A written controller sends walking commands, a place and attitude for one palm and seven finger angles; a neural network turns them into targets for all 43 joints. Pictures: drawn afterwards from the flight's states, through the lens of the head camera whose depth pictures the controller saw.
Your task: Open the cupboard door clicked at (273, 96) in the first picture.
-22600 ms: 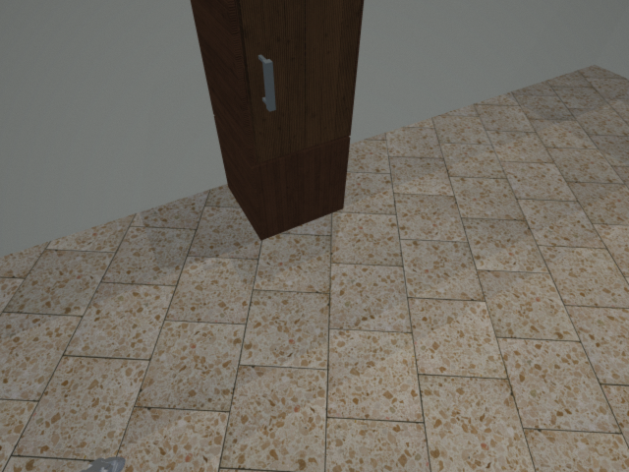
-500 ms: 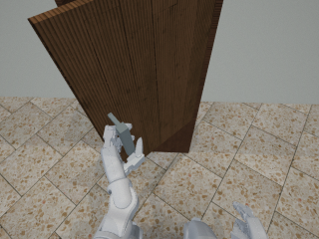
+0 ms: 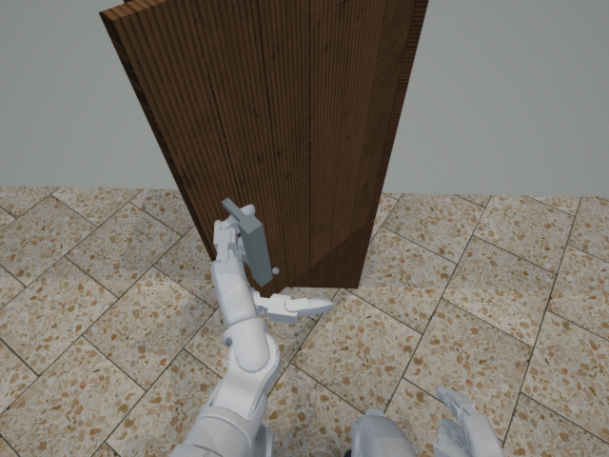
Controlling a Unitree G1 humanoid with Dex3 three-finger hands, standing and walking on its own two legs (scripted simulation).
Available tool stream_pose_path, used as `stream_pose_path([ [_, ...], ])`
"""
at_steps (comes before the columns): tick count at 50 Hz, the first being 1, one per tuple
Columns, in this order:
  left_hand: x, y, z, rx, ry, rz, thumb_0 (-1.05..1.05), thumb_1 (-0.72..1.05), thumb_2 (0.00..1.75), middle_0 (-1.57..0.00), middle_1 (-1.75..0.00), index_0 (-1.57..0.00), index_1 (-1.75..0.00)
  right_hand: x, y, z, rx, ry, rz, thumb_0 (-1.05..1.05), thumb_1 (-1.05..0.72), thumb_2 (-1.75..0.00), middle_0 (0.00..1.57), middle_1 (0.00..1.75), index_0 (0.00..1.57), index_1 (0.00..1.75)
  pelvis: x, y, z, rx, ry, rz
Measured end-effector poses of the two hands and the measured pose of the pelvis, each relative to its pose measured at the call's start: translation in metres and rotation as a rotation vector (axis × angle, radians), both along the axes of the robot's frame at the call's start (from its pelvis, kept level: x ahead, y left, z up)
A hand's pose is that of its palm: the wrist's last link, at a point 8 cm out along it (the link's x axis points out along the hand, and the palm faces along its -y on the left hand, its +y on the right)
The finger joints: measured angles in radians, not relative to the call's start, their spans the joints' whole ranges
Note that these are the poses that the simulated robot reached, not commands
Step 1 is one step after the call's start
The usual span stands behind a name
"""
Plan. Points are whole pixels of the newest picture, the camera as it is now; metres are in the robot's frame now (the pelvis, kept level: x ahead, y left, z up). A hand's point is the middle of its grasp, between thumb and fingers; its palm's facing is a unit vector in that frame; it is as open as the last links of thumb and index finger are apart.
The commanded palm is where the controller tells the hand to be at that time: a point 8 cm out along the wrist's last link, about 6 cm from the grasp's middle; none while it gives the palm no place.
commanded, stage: open thumb and fingers to let go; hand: left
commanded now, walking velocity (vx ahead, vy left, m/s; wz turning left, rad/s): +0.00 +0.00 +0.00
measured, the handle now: (247, 244) +0.39 +0.09 +0.03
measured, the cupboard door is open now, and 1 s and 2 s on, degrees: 44 44 44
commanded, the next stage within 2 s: slide the hand sideways off the handle in 0.08 s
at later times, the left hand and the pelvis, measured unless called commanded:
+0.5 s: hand (266, 290) +0.32 +0.06 +0.04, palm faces -0.10 -0.99 +0.03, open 16.4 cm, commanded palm +0.29 +0.11 +0.03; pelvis +0.00 +0.02 +0.00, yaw +0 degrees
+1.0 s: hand (241, 334) +0.26 +0.09 +0.03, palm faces -0.07 -1.00 -0.01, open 16.4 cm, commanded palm +0.24 +0.15 +0.03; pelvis +0.02 +0.01 -0.01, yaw +0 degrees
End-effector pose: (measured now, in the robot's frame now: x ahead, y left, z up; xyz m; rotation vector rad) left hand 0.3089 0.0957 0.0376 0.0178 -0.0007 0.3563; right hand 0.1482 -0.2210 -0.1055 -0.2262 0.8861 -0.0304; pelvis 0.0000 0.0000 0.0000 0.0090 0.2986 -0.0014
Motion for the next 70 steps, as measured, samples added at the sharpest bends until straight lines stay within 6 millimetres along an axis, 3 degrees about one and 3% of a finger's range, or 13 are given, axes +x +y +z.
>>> stream_pose_path([
  [5,0.001,-0.003,-0.001,0.006,-0.003,-0.017,-0.01,-0.5,0.31,-0.24,-0.65,-0.23,-0.65,0.0,0.007,-0.002,0.003,0.006,0.005,0.01,-0.9,-0.9,0.2,0.3,0.2,0.3,-0.001,0.004,0.0,-0.003,0.002,-0.001],
  [11,0.0,0.001,-0.001,0.013,-0.004,-0.027,-0.01,-0.5,0.3,-0.32,-0.54,-0.28,-0.58,0.001,0.013,-0.004,0.002,0.017,0.021,0.01,-0.9,-0.9,0.2,0.3,0.2,0.3,-0.003,0.007,-0.001,-0.004,0.004,0.003],
  [16,-0.003,0.018,-0.003,0.096,-0.032,-0.338,-0.01,-0.5,0.3,-0.26,-0.44,-0.16,-0.47,-0.002,0.01,-0.004,0.004,0.006,0.004,0.01,-0.9,-0.9,0.2,0.3,0.2,0.3,-0.004,0.01,-0.004,-0.008,-0.003,0.015],
  [20,-0.004,0.024,-0.001,0.036,-0.013,-0.487,-0.01,-0.51,0.3,-0.21,-0.37,-0.11,-0.39,-0.005,0.008,-0.002,0.006,-0.006,-0.022,0.01,-0.9,-0.9,0.2,0.3,0.2,0.3,-0.004,0.014,-0.004,-0.014,-0.017,0.016],
  [25,-0.006,0.022,0.0,-0.052,-0.001,-0.453,-0.01,-0.51,0.3,-0.15,-0.33,-0.12,-0.34,-0.003,0.007,0.005,0.007,-0.024,-0.027,0.01,-0.9,-0.9,0.2,0.3,0.2,0.3,-0.001,0.019,-0.003,-0.008,-0.008,0.005],
  [32,-0.021,0.022,-0.002,-0.028,-0.019,-0.465,-0.01,-0.5,0.3,-0.1,-0.31,-0.13,-0.31,0.01,0.011,0.009,0.012,-0.046,-0.018,0.01,-0.9,-0.9,0.2,0.3,0.2,0.3,0.006,0.02,-0.007,-0.007,0.005,-0.007],
  [50,-0.062,0.047,-0.003,-0.016,0.029,-0.424,-0.01,-0.5,0.3,-0.15,-0.3,-0.15,-0.3,0.058,0.022,0.012,0.032,-0.139,0.024,0.01,-0.9,-0.9,0.2,0.3,0.2,0.3,0.021,0.013,-0.013,-0.013,0.02,0.008],
  [70,-0.096,0.083,-0.005,-0.001,0.062,-0.41,-0.01,-0.5,0.3,-0.15,-0.3,-0.15,-0.3,0.051,-0.002,0.009,-0.02,-0.171,-0.021,0.01,-0.9,-0.9,0.2,0.3,0.2,0.3,0.019,0.004,-0.024,-0.02,0.026,0.011],
])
